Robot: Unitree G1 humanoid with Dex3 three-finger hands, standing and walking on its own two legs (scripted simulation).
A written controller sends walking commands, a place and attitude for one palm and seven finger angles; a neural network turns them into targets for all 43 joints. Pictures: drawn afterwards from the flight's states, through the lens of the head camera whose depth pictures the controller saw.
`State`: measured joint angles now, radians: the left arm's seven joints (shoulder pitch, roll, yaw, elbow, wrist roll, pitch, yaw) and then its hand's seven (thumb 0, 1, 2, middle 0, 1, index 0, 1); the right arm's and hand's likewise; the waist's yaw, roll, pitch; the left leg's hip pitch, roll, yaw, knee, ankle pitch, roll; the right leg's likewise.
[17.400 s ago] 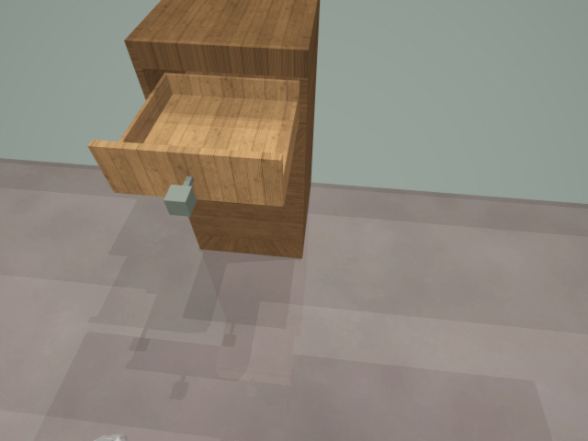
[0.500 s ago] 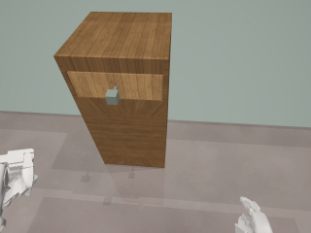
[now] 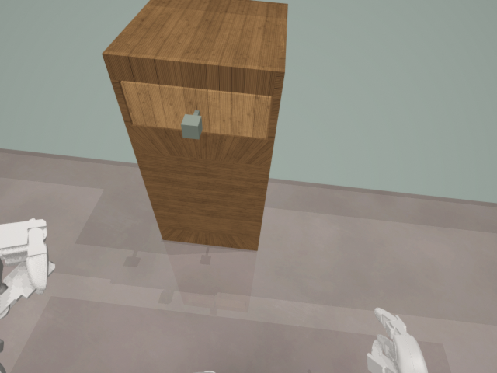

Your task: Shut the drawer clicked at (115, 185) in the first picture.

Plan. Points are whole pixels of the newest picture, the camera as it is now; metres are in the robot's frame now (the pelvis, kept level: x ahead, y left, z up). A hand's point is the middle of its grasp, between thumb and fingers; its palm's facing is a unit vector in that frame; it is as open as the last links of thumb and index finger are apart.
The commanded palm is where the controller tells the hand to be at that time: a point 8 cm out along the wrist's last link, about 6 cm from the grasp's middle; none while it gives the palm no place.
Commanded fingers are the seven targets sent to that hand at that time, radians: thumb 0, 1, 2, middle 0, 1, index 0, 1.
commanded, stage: step back with the hand held close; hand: left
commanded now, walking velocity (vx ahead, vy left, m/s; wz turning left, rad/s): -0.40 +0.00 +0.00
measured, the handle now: (193, 121) +0.70 +0.18 -0.03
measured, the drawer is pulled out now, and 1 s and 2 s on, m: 0.00 0.00 0.00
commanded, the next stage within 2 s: stop stepping back and stand still in 0.54 s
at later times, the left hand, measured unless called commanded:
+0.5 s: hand (40, 365) +0.11 +0.19 +0.18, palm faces +0.23 -0.81 -0.54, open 3.2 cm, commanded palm +0.05 +0.24 +0.19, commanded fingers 0.00 0.90 0.90 -1.40 -1.60 -1.40 -1.60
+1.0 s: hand out of the picture -0.05 +0.21 +0.18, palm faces +0.42 -0.84 -0.35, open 3.3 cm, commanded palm -0.11 +0.25 +0.19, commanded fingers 0.00 0.90 0.90 -1.40 -1.60 -1.40 -1.60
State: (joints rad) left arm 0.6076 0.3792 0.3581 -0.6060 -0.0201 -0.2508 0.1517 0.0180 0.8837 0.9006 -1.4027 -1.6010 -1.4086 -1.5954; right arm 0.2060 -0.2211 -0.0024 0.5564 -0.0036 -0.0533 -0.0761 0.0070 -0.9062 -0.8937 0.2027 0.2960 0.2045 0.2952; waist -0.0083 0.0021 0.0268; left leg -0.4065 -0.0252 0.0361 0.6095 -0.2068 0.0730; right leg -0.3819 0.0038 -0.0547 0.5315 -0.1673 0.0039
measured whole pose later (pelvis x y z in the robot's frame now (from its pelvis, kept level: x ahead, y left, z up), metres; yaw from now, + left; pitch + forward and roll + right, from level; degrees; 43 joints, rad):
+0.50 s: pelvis -0.09 -0.03 +0.01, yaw -2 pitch +4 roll -1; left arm 0.70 0.49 0.42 -0.66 -0.06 -0.27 0.10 0.02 0.88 0.90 -1.40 -1.60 -1.41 -1.59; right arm 0.16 -0.19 0.01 0.56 0.01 -0.01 -0.06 0.01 -0.91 -0.89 0.20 0.30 0.20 0.30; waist -0.01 -0.03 -0.03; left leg -0.48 -0.01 0.01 0.69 -0.28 0.01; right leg -0.22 0.08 0.02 0.47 -0.32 -0.05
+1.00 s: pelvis -0.25 -0.03 +0.00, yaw -1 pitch -1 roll -1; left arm 0.54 0.35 0.34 -0.54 -0.02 -0.18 0.18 0.02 0.88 0.90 -1.40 -1.60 -1.41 -1.60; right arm 0.28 -0.23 0.00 0.63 -0.01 -0.09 -0.10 0.01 -0.91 -0.89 0.20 0.30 0.20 0.30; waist -0.02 -0.03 -0.06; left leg -0.30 0.02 0.00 0.57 -0.31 0.03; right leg -0.38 -0.04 -0.09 0.65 -0.36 -0.01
